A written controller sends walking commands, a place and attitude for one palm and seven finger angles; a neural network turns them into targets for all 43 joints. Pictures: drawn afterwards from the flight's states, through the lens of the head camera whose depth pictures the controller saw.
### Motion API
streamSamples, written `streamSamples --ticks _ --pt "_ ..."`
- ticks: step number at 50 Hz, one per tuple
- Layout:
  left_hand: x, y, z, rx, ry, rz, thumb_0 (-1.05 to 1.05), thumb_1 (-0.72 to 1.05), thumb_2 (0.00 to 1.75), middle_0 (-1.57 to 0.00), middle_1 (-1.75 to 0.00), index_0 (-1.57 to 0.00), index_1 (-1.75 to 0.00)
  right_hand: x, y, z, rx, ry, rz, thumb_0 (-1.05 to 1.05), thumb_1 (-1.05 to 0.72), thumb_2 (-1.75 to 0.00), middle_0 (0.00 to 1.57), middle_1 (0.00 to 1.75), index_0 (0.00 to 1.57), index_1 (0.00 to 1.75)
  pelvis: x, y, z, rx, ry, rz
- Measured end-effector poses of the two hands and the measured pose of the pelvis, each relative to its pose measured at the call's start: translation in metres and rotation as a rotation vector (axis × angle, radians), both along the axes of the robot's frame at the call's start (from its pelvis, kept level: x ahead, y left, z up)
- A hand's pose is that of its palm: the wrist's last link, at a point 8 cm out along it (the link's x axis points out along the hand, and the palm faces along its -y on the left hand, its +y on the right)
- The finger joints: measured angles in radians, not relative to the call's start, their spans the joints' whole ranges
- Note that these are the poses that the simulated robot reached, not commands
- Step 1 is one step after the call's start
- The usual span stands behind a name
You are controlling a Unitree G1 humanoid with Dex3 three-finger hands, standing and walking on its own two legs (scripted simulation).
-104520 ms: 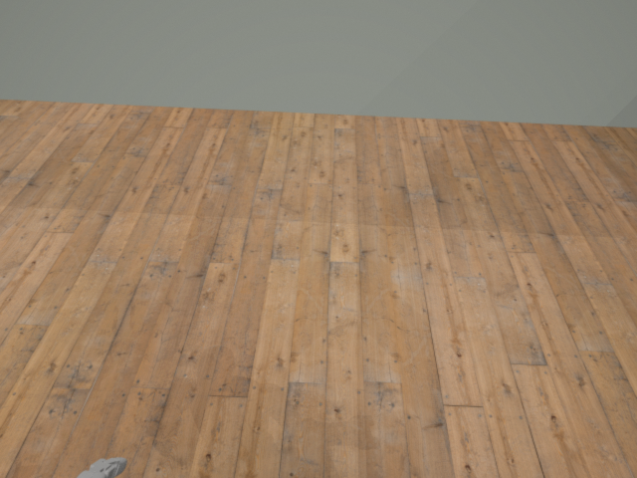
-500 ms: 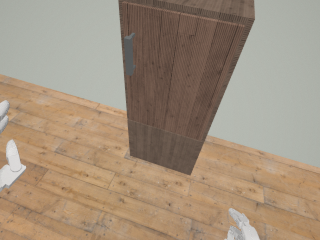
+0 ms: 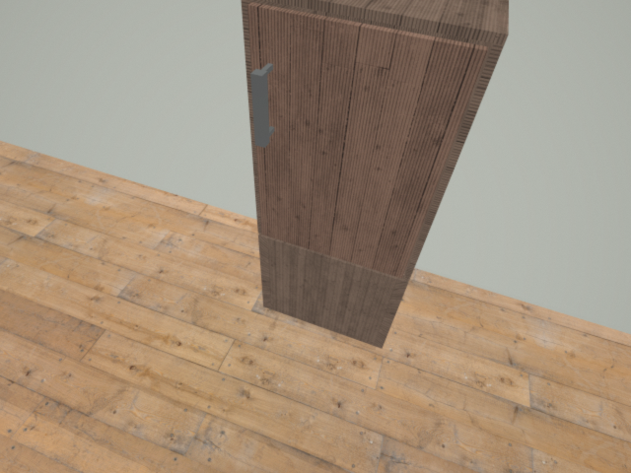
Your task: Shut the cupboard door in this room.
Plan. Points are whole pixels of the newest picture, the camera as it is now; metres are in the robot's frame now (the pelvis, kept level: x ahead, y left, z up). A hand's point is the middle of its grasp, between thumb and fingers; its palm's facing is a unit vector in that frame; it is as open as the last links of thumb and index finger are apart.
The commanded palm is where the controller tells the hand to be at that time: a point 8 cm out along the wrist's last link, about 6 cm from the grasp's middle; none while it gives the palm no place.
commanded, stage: let the arm hang, fingers relaxed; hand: left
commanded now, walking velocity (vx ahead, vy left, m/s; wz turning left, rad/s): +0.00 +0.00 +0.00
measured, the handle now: (265, 105) +0.76 +0.13 +0.09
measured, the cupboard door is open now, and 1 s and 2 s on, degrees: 0 0 0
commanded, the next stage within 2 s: look to check the result in 0.80 s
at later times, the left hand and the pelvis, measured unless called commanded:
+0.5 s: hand out of the picture -0.08 +0.15 -0.17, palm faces +0.04 -0.99 -0.16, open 7.4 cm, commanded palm none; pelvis -0.01 +0.00 +0.01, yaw -1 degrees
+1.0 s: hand out of the picture -0.04 +0.15 -0.17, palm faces +0.03 -0.99 -0.16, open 7.4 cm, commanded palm none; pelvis +0.00 +0.00 +0.01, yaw -1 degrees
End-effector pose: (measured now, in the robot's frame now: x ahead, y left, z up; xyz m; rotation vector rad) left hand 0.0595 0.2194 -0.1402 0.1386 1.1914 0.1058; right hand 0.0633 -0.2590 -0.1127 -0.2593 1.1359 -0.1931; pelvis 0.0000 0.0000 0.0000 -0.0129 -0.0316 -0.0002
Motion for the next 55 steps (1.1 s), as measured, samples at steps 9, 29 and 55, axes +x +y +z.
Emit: streamSamples --ticks 9,29,55 --pt "-0.123 0.005 0.0 0.012 0.343 0.082 0.0 0.96 0.89 -0.2 -0.3 -0.2 -0.3 -0.089 0.03 -0.018 0.079 0.296 -0.071 0.01 -0.9 -0.9 0.2 0.29 0.2 0.3 -0.004 -0.002 0.007 -0.009 -0.008 0.005" --pt "-0.121 -0.026 -0.002 -0.035 0.309 0.083 0.0 0.91 0.9 -0.2 -0.29 -0.2 -0.29 -0.106 0.066 -0.032 0.171 0.296 -0.117 0.01 -0.9 -0.9 0.2 0.3 0.2 0.3 -0.006 0.001 0.007 0.003 -0.016 -0.008" --pt "-0.105 -0.014 0.002 0.001 0.32 0.069 0.0 0.91 0.9 -0.2 -0.29 -0.2 -0.29 -0.092 0.052 -0.027 0.142 0.297 -0.12 0.01 -0.9 -0.9 0.2 0.29 0.2 0.3 0.007 -0.001 0.009 0.006 -0.008 -0.017"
